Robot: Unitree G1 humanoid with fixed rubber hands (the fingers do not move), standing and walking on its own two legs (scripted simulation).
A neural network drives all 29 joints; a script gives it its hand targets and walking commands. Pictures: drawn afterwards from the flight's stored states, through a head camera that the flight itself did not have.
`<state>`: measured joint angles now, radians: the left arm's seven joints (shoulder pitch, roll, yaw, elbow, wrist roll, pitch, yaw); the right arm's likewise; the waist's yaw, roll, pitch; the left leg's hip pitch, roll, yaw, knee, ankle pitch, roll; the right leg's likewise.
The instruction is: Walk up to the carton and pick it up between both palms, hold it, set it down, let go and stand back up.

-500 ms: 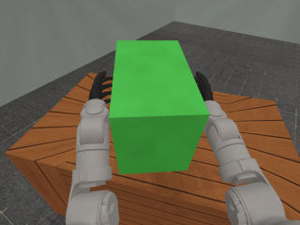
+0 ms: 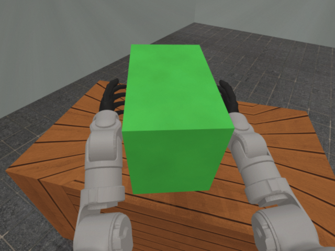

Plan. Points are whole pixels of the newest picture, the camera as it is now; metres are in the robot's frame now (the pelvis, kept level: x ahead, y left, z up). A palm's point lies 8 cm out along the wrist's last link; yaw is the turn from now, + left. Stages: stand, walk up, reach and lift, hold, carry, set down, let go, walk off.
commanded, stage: hold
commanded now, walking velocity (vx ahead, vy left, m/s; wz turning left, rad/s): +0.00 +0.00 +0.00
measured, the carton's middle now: (168, 114) +0.40 +0.00 +0.16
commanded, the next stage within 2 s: none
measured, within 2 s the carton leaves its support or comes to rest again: neither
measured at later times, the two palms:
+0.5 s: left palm (107, 112) +0.36 +0.14 +0.20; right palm (228, 111) +0.36 -0.13 +0.19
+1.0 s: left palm (109, 112) +0.36 +0.14 +0.20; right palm (229, 112) +0.36 -0.14 +0.19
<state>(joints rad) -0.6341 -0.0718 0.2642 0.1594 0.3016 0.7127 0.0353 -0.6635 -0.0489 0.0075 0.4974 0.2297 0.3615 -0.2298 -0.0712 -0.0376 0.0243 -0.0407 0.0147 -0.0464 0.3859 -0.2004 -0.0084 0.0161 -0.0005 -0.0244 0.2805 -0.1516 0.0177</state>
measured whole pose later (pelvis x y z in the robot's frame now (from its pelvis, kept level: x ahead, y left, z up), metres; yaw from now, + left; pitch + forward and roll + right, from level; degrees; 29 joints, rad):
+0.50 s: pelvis +0.00 +0.00 +0.00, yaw +0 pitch -9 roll -1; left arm -0.64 -0.06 0.27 0.17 0.31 0.72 0.03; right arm -0.68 -0.04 0.00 0.52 0.23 0.37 -0.23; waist -0.08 -0.05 0.02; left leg -0.04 0.01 -0.05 0.39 -0.20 -0.01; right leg 0.03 0.00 -0.03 0.28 -0.15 0.02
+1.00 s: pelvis +0.00 +0.00 +0.00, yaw +1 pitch -8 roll -1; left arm -0.66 -0.05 0.26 0.22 0.30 0.70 0.03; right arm -0.69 -0.04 -0.01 0.54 0.22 0.36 -0.23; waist -0.08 -0.04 0.00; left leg -0.06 0.01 -0.06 0.39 -0.19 -0.01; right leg 0.00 0.00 -0.03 0.28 -0.15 0.01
